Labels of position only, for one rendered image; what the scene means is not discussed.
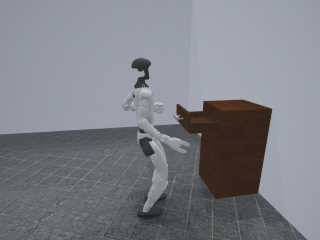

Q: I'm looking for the right robot upper arm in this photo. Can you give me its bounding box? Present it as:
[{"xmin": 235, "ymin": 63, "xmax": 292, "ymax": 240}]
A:
[{"xmin": 137, "ymin": 88, "xmax": 152, "ymax": 127}]

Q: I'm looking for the left robot hand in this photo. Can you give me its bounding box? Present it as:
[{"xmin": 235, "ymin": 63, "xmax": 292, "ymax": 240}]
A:
[{"xmin": 153, "ymin": 102, "xmax": 165, "ymax": 114}]

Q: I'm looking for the handle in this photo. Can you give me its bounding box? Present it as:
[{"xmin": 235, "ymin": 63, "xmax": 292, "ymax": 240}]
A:
[{"xmin": 173, "ymin": 114, "xmax": 184, "ymax": 121}]

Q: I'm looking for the cabinet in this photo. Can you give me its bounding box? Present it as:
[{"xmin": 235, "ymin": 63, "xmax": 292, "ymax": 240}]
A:
[{"xmin": 199, "ymin": 99, "xmax": 272, "ymax": 199}]

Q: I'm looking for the robot right forearm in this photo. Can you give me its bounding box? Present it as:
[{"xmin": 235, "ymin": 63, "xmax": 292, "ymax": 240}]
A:
[{"xmin": 139, "ymin": 119, "xmax": 171, "ymax": 145}]

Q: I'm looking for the left robot upper arm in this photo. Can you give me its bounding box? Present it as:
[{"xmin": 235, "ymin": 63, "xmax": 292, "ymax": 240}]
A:
[{"xmin": 121, "ymin": 89, "xmax": 134, "ymax": 111}]

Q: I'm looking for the right robot hand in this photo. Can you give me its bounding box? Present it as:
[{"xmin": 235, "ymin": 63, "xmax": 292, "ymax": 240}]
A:
[{"xmin": 168, "ymin": 137, "xmax": 190, "ymax": 154}]

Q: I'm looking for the drawer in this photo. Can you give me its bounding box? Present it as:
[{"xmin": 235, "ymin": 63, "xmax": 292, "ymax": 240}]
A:
[{"xmin": 176, "ymin": 104, "xmax": 223, "ymax": 134}]

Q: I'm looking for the left robot thigh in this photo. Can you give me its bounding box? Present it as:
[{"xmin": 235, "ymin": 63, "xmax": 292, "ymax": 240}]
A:
[{"xmin": 152, "ymin": 137, "xmax": 167, "ymax": 162}]

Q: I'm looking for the right robot foot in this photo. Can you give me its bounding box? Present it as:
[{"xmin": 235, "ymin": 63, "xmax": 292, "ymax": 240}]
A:
[{"xmin": 137, "ymin": 208, "xmax": 162, "ymax": 218}]

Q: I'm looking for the robot left forearm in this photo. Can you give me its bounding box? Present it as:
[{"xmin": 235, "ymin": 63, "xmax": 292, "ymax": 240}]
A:
[{"xmin": 130, "ymin": 102, "xmax": 135, "ymax": 111}]

